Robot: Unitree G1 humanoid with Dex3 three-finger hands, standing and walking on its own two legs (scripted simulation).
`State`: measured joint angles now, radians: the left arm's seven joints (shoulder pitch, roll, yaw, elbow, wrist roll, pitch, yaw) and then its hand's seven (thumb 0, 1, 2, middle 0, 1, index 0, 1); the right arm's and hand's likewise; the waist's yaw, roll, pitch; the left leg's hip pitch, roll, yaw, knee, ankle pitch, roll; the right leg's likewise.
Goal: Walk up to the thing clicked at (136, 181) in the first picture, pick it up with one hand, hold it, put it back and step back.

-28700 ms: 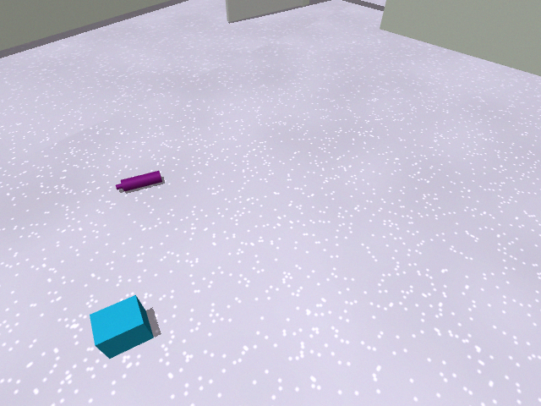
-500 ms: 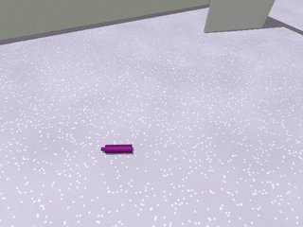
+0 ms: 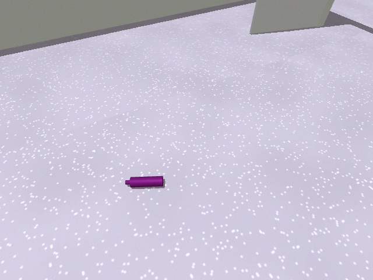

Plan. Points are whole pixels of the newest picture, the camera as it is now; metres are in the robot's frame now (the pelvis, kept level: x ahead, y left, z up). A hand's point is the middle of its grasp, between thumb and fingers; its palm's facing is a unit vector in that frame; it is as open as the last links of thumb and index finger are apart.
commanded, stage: stand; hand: left
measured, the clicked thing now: (144, 181) +0.79 +0.28 -0.75
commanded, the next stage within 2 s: walk up in 0.70 s
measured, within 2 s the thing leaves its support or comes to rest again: neither
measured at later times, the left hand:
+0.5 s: hand out of the picture +0.06 +0.24 -0.15, palm faces -0.02 -0.94 -0.35, open 7.4 cm
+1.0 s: hand out of the picture +0.07 +0.28 -0.17, palm faces +0.00 -0.94 -0.35, open 7.4 cm
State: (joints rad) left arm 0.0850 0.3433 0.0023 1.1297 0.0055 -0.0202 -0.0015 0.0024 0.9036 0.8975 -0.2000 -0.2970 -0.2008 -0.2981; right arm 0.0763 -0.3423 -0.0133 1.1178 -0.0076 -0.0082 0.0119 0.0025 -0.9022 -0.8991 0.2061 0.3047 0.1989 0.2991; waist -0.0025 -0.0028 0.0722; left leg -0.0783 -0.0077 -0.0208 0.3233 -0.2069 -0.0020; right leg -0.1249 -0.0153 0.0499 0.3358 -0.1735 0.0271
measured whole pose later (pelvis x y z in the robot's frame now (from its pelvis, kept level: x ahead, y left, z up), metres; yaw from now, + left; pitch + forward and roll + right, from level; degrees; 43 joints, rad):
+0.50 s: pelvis -0.01 -0.01 +0.00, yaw +0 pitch -2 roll +0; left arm 0.11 0.35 0.00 1.14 0.01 -0.02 -0.01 0.00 0.90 0.90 -0.20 -0.30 -0.20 -0.30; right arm 0.12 -0.35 0.00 1.13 -0.01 -0.01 0.02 0.00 -0.90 -0.90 0.21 0.30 0.20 0.30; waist 0.00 0.01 0.06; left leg -0.09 0.01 -0.03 0.32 -0.18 -0.02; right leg -0.14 0.00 0.04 0.33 -0.15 0.01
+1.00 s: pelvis +0.03 +0.01 -0.01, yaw +0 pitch -1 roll +1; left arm 0.27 0.40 0.07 1.02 0.03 0.00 -0.05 0.00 0.90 0.90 -0.20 -0.30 -0.20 -0.30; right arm 0.28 -0.39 -0.08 1.00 -0.05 -0.07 0.04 0.00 -0.90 -0.90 0.21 0.30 0.20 0.30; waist 0.00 -0.03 0.02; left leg -0.12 -0.02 0.01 0.50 -0.35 0.01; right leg -0.27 0.00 0.08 0.73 -0.44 -0.03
